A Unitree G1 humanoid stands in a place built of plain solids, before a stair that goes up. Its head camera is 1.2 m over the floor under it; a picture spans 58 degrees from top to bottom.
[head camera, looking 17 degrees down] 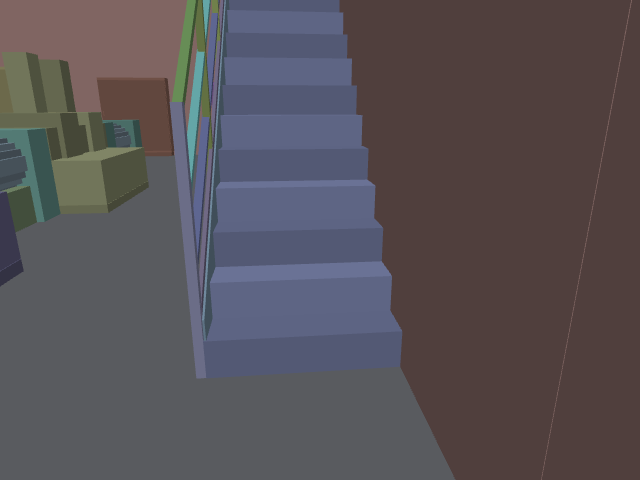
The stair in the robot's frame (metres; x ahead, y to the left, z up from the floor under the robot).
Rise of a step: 0.19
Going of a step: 0.22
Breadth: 0.92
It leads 6 degrees to the left of straight ahead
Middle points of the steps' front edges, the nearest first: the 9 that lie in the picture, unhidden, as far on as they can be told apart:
1.78 0.07 0.19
2.00 0.09 0.38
2.22 0.11 0.58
2.44 0.14 0.77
2.66 0.16 0.96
2.88 0.18 1.15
3.10 0.20 1.35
3.32 0.23 1.54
3.54 0.25 1.73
